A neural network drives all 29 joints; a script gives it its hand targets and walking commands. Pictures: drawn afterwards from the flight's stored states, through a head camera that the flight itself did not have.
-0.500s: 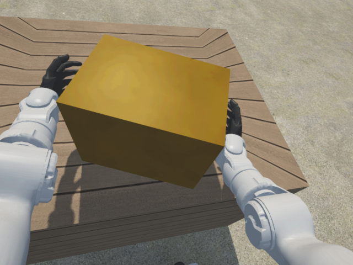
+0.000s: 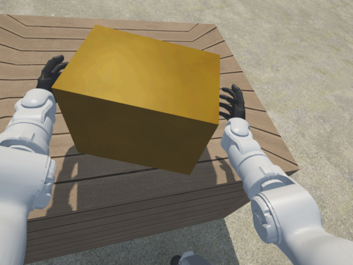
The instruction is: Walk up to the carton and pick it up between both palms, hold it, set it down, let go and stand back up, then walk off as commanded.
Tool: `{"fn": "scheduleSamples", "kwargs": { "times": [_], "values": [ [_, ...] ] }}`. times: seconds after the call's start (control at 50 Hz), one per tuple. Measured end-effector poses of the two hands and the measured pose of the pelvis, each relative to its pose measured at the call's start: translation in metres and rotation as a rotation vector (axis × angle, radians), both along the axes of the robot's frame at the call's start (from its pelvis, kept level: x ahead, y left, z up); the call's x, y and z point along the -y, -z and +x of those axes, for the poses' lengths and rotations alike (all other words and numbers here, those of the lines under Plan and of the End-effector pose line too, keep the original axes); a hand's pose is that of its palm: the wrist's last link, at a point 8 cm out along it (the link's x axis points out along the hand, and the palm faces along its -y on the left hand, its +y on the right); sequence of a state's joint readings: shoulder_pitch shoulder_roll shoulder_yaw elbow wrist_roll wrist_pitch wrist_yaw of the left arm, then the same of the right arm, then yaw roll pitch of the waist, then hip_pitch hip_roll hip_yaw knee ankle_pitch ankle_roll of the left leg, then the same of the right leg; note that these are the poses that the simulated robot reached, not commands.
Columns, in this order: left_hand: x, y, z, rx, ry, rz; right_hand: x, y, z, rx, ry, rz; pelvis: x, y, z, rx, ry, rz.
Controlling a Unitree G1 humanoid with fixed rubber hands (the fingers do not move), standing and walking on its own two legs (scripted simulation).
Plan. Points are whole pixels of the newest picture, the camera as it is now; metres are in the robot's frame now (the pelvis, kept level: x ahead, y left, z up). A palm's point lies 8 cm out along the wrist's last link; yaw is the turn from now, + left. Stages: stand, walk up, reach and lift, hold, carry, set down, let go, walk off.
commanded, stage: set down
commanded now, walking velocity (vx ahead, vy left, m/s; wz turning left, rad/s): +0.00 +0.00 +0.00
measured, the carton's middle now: (146, 105) +0.50 -0.02 +0.04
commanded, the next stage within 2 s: none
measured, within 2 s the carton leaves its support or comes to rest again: neither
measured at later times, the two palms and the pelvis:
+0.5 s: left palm (26, 101) +0.49 +0.22 +0.09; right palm (233, 137) +0.37 -0.20 +0.06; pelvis +0.02 +0.01 +0.02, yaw -1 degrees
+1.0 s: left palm out of the picture +0.39 +0.27 +0.09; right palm (242, 172) +0.29 -0.20 +0.05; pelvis +0.02 +0.00 +0.04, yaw +0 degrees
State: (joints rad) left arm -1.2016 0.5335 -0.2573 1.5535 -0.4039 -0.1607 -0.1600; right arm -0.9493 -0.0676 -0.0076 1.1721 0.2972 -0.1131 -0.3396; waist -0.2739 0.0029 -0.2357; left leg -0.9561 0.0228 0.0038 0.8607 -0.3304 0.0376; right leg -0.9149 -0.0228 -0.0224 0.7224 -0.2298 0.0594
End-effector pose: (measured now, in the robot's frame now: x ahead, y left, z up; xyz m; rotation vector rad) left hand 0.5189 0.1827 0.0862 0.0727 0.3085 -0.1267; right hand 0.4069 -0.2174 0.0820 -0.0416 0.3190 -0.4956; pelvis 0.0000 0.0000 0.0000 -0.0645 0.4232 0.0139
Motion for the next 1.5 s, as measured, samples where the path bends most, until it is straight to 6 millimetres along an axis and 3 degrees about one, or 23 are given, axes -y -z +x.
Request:
{"fn": "scheduleSamples", "kwargs": {
  "times": [0.18,0.46,0.58,0.7,0.96,1.28,1.5],
  "values": [
    [-0.004,-0.003,-0.005,0.020,0.013,-0.010,-0.005,0.003,-0.008,0.029,0.011,0.032,-0.006,-0.004,0.003,0.019,0.013,-0.004],
    [-0.033,-0.007,-0.022,0.007,0.028,0.015,-0.010,0.019,-0.030,0.085,0.015,0.062,-0.013,-0.017,0.019,0.114,0.013,-0.017],
    [-0.044,-0.003,-0.044,-0.034,0.028,0.027,-0.013,0.030,-0.052,0.072,0.028,0.081,-0.013,-0.025,0.026,0.179,0.008,-0.021],
    [-0.055,-0.013,-0.063,0.006,0.033,0.027,-0.016,0.017,-0.070,0.147,0.021,0.095,-0.010,-0.032,0.029,0.238,0.009,-0.017],
    [-0.080,-0.003,-0.117,-0.003,0.017,0.040,-0.022,0.025,-0.117,0.072,0.008,0.094,-0.004,-0.037,0.025,0.353,0.000,-0.010],
    [-0.100,0.003,-0.160,0.003,-0.003,0.020,-0.038,0.019,-0.136,0.060,-0.013,0.087,-0.009,-0.037,0.026,0.446,0.004,-0.011],
    [-0.123,0.019,-0.211,-0.043,-0.027,0.047,-0.047,0.030,-0.180,0.009,-0.003,0.071,-0.016,-0.039,0.031,0.519,0.015,-0.019]
  ]
}}
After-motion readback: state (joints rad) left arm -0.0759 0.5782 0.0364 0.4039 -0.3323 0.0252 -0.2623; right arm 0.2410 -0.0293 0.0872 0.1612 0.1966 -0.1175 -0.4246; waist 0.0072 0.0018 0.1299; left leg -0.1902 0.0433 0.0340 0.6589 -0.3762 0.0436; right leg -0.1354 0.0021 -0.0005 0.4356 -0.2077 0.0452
